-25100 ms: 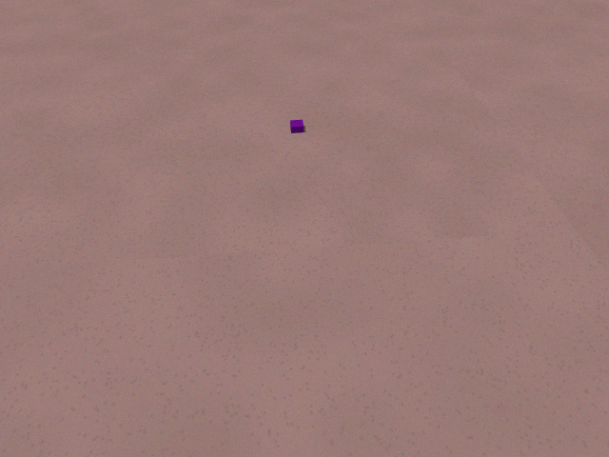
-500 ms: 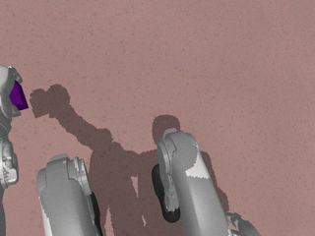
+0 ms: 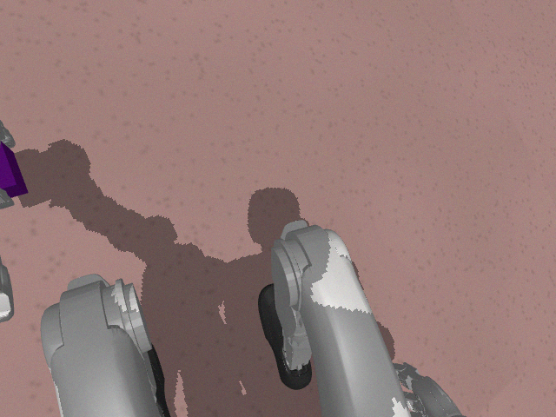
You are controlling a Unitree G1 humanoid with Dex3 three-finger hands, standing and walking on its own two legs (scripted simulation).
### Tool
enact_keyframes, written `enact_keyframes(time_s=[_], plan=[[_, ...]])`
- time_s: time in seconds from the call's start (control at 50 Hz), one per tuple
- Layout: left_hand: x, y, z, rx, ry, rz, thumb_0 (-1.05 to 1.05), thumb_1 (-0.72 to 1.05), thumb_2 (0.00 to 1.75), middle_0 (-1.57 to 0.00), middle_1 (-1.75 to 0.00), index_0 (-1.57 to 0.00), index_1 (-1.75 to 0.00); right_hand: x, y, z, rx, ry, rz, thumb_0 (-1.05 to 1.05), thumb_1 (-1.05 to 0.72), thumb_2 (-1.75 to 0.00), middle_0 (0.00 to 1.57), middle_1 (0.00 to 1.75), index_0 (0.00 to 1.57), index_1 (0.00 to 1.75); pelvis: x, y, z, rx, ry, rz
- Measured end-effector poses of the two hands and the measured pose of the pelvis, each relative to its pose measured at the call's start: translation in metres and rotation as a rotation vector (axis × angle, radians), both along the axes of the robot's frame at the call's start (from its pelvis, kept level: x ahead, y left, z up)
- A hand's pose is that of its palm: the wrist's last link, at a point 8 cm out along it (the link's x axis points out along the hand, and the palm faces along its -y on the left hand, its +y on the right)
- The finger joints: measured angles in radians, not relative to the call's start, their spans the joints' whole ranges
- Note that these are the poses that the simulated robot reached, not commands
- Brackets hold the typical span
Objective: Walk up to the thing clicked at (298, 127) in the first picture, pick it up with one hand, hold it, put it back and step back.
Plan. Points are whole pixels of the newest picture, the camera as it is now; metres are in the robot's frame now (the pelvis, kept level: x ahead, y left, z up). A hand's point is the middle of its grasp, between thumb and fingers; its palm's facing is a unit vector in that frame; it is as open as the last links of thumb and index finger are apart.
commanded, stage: lower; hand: left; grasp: from above
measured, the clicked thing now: out of the picture +0.48 +0.30 -0.21
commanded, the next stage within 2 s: rest in 0.08 s
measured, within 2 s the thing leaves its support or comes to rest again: rests again in 1.30 s
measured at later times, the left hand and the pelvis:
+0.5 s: hand (2, 178) +0.48 +0.29 -0.23, palm faces -0.45 -0.13 -0.88, open 9.5 cm; pelvis +0.00 +0.01 -0.01, yaw -3 degrees
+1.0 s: hand (11, 184) +0.48 +0.29 -0.26, palm faces -0.45 -0.15 -0.88, open 9.5 cm; pelvis +0.00 +0.01 -0.02, yaw -5 degrees
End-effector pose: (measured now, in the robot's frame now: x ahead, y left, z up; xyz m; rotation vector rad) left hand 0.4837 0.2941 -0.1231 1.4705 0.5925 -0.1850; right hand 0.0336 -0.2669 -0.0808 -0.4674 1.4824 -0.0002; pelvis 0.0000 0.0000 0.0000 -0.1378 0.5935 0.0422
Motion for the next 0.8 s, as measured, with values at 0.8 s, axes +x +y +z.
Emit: enact_keyframes(time_s=[0.8], plan=[[0.005, -0.003, -0.066, -0.017, -0.027, 0.014, 0.0, 0.08, 0.31, -0.8, -0.36, -0.83, -0.33, -0.011, 0.017, 0.01, 0.031, 0.059, 0.123, 0.0, -0.9, -0.89, 0.2, 0.3, 0.2, 0.3, 0.003, 0.008, -0.016, -0.062, -0.039, -0.033]])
